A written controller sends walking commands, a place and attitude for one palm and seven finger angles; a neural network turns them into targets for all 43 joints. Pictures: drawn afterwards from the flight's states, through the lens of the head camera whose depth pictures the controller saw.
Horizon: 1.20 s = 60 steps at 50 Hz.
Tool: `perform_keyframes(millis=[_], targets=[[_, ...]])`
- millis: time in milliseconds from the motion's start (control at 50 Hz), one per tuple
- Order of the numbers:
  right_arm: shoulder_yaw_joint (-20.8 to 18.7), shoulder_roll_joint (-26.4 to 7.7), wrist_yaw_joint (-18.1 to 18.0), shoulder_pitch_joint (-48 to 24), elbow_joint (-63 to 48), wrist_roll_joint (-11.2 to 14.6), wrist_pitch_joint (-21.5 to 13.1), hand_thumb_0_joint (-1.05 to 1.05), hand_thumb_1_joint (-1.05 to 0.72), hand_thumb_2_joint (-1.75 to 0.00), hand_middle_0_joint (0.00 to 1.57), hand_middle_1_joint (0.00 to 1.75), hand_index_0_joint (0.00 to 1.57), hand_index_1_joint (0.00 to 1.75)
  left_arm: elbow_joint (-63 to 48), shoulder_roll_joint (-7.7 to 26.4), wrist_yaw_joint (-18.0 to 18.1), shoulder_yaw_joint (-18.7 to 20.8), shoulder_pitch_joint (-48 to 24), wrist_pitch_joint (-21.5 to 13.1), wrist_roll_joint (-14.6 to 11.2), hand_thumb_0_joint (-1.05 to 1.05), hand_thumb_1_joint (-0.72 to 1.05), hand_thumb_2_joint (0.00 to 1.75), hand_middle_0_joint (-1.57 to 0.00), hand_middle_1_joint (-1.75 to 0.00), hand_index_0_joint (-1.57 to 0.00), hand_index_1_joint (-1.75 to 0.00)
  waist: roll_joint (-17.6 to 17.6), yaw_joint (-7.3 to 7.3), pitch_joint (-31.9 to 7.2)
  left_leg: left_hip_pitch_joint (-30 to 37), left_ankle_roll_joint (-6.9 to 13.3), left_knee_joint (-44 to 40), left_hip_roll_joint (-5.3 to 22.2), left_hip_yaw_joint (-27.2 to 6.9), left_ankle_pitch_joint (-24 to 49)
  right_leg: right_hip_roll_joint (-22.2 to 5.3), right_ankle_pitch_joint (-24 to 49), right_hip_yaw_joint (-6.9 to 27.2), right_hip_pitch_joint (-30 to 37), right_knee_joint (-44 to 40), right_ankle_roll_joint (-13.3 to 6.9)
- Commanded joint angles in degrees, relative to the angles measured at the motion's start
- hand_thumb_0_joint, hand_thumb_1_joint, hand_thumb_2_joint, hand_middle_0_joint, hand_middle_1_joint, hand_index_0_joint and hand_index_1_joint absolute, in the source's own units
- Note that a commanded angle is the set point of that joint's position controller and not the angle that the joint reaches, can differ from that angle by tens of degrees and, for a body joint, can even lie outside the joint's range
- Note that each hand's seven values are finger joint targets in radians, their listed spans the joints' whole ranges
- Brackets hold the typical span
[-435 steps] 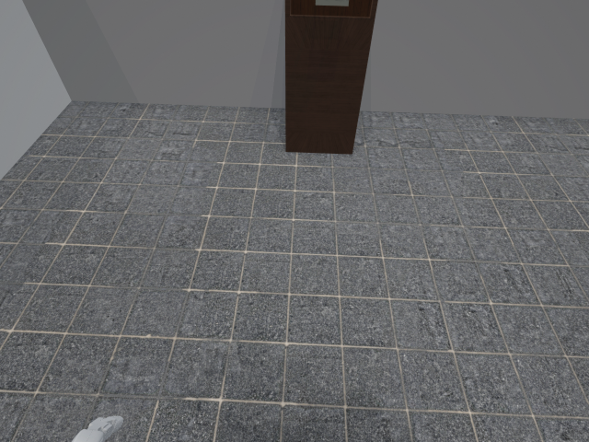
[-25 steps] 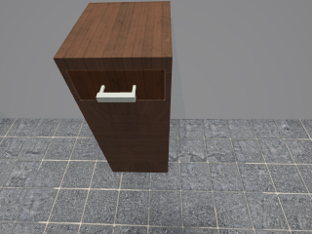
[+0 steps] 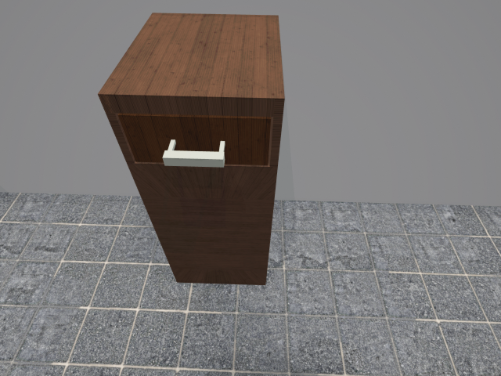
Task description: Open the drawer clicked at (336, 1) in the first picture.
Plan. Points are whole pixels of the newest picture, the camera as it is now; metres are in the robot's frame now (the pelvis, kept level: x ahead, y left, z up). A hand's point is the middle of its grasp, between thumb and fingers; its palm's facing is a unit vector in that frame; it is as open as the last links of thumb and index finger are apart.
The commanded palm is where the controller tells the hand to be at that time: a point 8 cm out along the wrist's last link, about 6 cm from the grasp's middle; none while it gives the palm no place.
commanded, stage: raise the hand with hooked fingers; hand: left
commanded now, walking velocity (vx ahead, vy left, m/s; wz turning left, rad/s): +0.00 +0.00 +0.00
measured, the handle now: (195, 151) +0.56 +0.16 +0.02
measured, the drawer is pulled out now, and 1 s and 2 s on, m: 0.00 0.00 0.00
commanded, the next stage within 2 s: move the hooked fingers above the handle in 1.94 s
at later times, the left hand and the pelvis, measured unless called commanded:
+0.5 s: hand out of the picture +0.13 +0.19 -0.06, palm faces -0.13 -0.18 -0.98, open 8.8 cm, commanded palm +0.14 +0.21 +0.01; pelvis -0.03 -0.03 -0.03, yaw -1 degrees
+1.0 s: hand (116, 301) +0.22 +0.22 +0.03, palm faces +0.00 -0.10 -1.00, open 11.7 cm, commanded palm +0.20 +0.22 +0.10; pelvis -0.02 -0.02 -0.01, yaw +0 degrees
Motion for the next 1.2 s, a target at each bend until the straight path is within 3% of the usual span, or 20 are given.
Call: perform_keyframes(millis=[0, 20, 40, 60, 80, 100, 120, 180, 220, 260, 340, 420, 480, 540, 600, 760, 840, 980, 1060, 1180], targets=[[-0.93, -5.74, -0.65, 2.96, -1.53, 0.06, -0.73, 0.0, -0.9, -0.9, 0.2, 0.3, 0.2, 0.3, -1.32, 5.48, 0.43, 1.0, 3.12, -0.76, 0.14, 0.0, 0.9, 0.9, -0.2, -0.3, -0.2, -0.3, -0.08, 0.19, 1.79, -3.52, 1.93, -5.64, 5.96, -4.98, 12.78, -3.55, 11.7, 3.79, 1.0, -3.67, -2.49], [-1.77, -7.66, -0.33, -3.25, -5.31, 0.83, -0.8, 0.0, -0.9, -0.9, 0.2, 0.3, 0.2, 0.3, 0.95, 7.3, 2.96, 1.27, 7.63, -1.88, 0.55, 0.0, 0.9, 0.9, -0.2, -0.3, -0.2, -0.3, -4.95, 2.4, 3.59, -7.33, -0.37, 6.13, 6.41, -3.0, 21.02, -7.42, 38.24, 6.96, 0.11, -4.71, -1.24], [-2.24, -15.61, -2.43, -2.56, -24.39, 3.37, -10.03, 0.0, -0.9, -0.9, 0.2, 0.3, 0.2, 0.3, -88.52, 25.32, 3.75, 1.04, -36.03, -11.02, 8.97, 0.0, 0.88, 0.89, -0.2, -0.32, -0.2, -0.32, 14.4, -2.41, -26.18, 8.89, 1.72, -2.31, 0.57, -2.6, 31.94, -0.91, 32.41, 7.94, 3.87, 1.32, -3.34], [-1.89, -10.12, -4.92, -5.95, -20.66, 2.41, -15.9, 0.0, -0.9, -0.9, 0.2, 0.3, 0.2, 0.3, -70.71, 21.13, 8.12, 3.17, -9.7, -5.09, 10.25, 0.0, 0.85, 0.88, -0.2, -0.33, -0.2, -0.33, 22.5, 1.58, -22.34, 13.7, 0.46, -3.95, 3.68, -3.4, 44.01, 0.87, 13.44, 1.52, -1.9, 5.44, -3.74], [-3.37, -9.59, -5.08, -5.31, -16.55, 2.86, -17.33, 0.0, -0.9, -0.9, 0.2, 0.3, 0.2, 0.3, -67.36, 14.63, 11.09, 1.4, -6.67, -0.66, 7.54, 0.0, 0.83, 0.87, -0.21, -0.34, -0.21, -0.34, 17.51, 0.33, -17.22, 6.99, -1.88, -3.23, 4.14, -3.04, 38.29, 0.93, 4.47, -1.65, -5.63, 6.17, -2.4], [-2.78, -6.94, -4.97, -5.57, -17.08, 3.99, -17.6, 0.0, -0.9, -0.9, 0.2, 0.3, 0.2, 0.3, -56.95, 2.12, 11.42, -5.58, 8.37, 4.93, 9.06, 0.0, 0.81, 0.86, -0.21, -0.36, -0.21, -0.36, 10.91, -0.42, -10.54, 1.6, -0.91, -4.57, 4.3, -3.59, 31.96, 1.13, 1.55, -2.84, -9.12, 5.99, -1.52], [-2.74, -8.9, -4.21, -8.36, -22.21, 3.71, -18.08, 0.0, -0.9, -0.9, 0.2, 0.3, 0.2, 0.3, -68.86, 4.6, 11.26, -6.62, -0.21, 4.4, 11.56, 0.0, 0.78, 0.85, -0.21, -0.37, -0.21, -0.37, 6.56, 0.17, -5.71, -2.19, -0.75, -3.09, 3.62, -4.62, 26.32, 0.45, 4.83, -2.11, -9.27, 3.61, -1.77], [-3.26, -12.32, -3.06, -9.38, -27.95, 0.38, -16.02, 0.0, -0.9, -0.9, 0.2, 0.3, 0.2, 0.3, -67.6, 9.33, 14.83, -5.21, 4.44, 3.88, 27.32, 0.0, 0.71, 0.82, -0.21, -0.42, -0.21, -0.42, -3.08, -1.01, -6.13, -9.48, 0.49, 2.85, 0.35, -5.04, 17.87, 2.08, 6.52, -0.7, -13.46, 3.35, -3.06], [-4.68, -12.0, -1.25, -10.88, -32.18, -1.23, -12.67, 0.0, -0.9, -0.9, 0.2, 0.3, 0.2, 0.3, -61.61, 6.82, 16.96, -6.08, 15.74, 4.87, 37.47, 0.0, 0.67, 0.8, -0.22, -0.45, -0.22, -0.45, -12.16, 2.43, -5.58, -13.7, -0.08, 5.04, -0.15, -4.06, 15.19, 2.86, 1.15, -1.44, -15.48, 4.46, -2.98], [-5.45, -12.09, 1.05, -13.31, -34.88, -2.2, -7.69, 0.0, -0.9, -0.9, 0.2, 0.3, 0.2, 0.3, -58.21, 6.09, 18.25, -5.66, 25.71, 4.75, 46.01, 0.0, 0.62, 0.78, -0.22, -0.48, -0.22, -0.48, -14.89, 5.58, -4.26, -18.09, -0.67, 6.09, -0.83, -2.33, 11.96, 3.02, 1.58, 0.92, -15.12, 5.02, -3.73], [-4.59, -10.93, 4.1, -17.71, -40.0, -1.64, -0.65, 0.0, -0.9, -0.9, 0.2, 0.3, 0.2, 0.3, -65.93, 13.48, 20.15, 0.12, 23.39, -0.03, 56.64, 0.0, 0.53, 0.74, -0.23, -0.54, -0.23, -0.54, -11.09, 9.44, -11.43, -22.37, -0.9, 8.51, -2.23, -0.43, 12.38, 2.06, 10.57, 5.58, -10.36, 9.61, -4.61], [-4.58, -9.64, 4.12, -17.41, -42.22, -3.38, 2.04, 0.0, -0.9, -0.9, 0.2, 0.3, 0.2, 0.3, -76.04, 19.83, 25.75, 5.06, 10.29, -1.6, 63.13, 0.0, 0.43, 0.7, -0.23, -0.6, -0.23, -0.6, 1.77, 7.68, -17.24, -17.97, -0.15, 13.01, -3.62, -0.38, 9.64, 2.45, 7.23, 9.2, -15.25, 10.95, -4.74], [-4.79, -9.22, 2.97, -17.11, -41.13, -4.92, 2.91, 0.0, -0.9, -0.9, 0.2, 0.3, 0.2, 0.3, -86.01, 24.24, 29.41, 7.09, -8.19, -4.44, 64.48, 0.0, 0.36, 0.67, -0.24, -0.64, -0.24, -0.64, 1.85, 3.37, -21.29, -14.44, 0.7, 18.9, -3.74, -2.27, 8.39, 1.67, 4.08, 12.03, -22.15, 11.41, -4.25], [-4.96, -9.37, 1.96, -17.06, -40.57, -4.96, 1.99, 0.0, -0.9, -0.9, 0.2, 0.3, 0.2, 0.3, -85.41, 23.14, 29.91, 5.83, -9.41, -8.58, 61.55, 0.0, 0.29, 0.64, -0.24, -0.69, -0.24, -0.69, 4.08, 1.47, -21.01, -11.77, 1.27, 22.42, -3.83, -2.62, 7.5, 1.24, 3.64, 12.06, -26.49, 11.11, -4.07], [-4.8, -9.67, 1.66, -17.34, -39.67, -4.68, 1.91, 0.0, -0.9, -0.9, 0.2, 0.3, 0.2, 0.3, -80.65, 21.87, 27.9, 4.26, -10.09, -7.85, 58.06, 0.0, 0.22, 0.61, -0.25, -0.74, -0.25, -0.74, 0.69, -0.37, -19.16, -15.25, 1.52, 21.52, -3.5, -2.66, 6.01, 1.15, 5.64, 10.25, -23.47, 10.09, -2.99], [-2.27, -9.71, -0.13, -20.51, -40.58, -0.63, 4.38, 0.0, -0.9, -0.9, 0.2, 0.3, 0.2, 0.3, -71.86, 24.32, 14.84, 4.65, -0.15, 7.1, 54.01, 0.0, 0.04, 0.53, -0.26, -0.86, -0.26, -0.86, -9.57, 6.07, -17.24, -19.41, 0.98, 8.71, -2.71, -0.45, 9.06, -0.06, 17.91, 7.65, -0.57, 5.57, -0.61], [-2.04, -9.79, -0.42, -19.34, -39.6, -0.99, 3.67, 0.0, -0.9, -0.9, 0.2, 0.3, 0.2, 0.3, -75.76, 25.78, 11.74, 6.26, -2.31, 4.25, 53.95, 0.0, -0.06, 0.49, -0.27, -0.92, -0.27, -0.92, -5.8, 6.34, -14.48, -15.8, 1.0, 5.12, -2.05, -0.54, 10.1, -0.1, 16.68, 5.98, 0.22, 3.62, -1.02], [-3.95, -9.91, -0.44, -17.34, -37.73, -1.96, 1.76, 0.0, -0.9, -0.9, 0.2, 0.3, 0.2, 0.3, -80.11, 27.51, 17.24, 9.83, -12.5, -3.24, 55.06, 0.0, -0.22, 0.42, -0.28, -1.02, -0.28, -1.02, 0.4, 4.85, -17.14, -8.86, 1.05, 5.03, -2.28, -1.48, 13.8, 0.55, 14.5, 3.94, -3.2, 2.54, -2.14], [-4.74, -10.48, -0.29, -17.2, -36.38, -0.88, 2.26, 0.0, -0.9, -0.9, 0.2, 0.3, 0.2, 0.3, -76.2, 26.1, 17.24, 6.86, -18.61, -1.13, 54.74, 0.0, -0.31, 0.38, -0.29, -1.08, -0.29, -1.08, 2.73, 3.89, -16.0, -6.58, 0.73, 3.55, -1.73, -1.17, 13.95, 0.86, 12.71, 1.53, -5.28, 1.78, -2.25], [-4.13, -11.02, -0.57, -18.9, -36.6, 0.57, 3.5, 0.0, -0.9, -0.9, 0.2, 0.3, 0.2, 0.3, -74.79, 26.81, 10.4, 3.27, -25.37, 4.26, 53.44, 0.0, -0.45, 0.32, -0.3, -1.17, -0.3, -1.17, 1.16, 4.39, -16.19, -3.42, 0.55, -0.48, -1.11, -1.91, 18.19, 1.25, 14.45, 0.17, -0.55, -0.06, -2.19]])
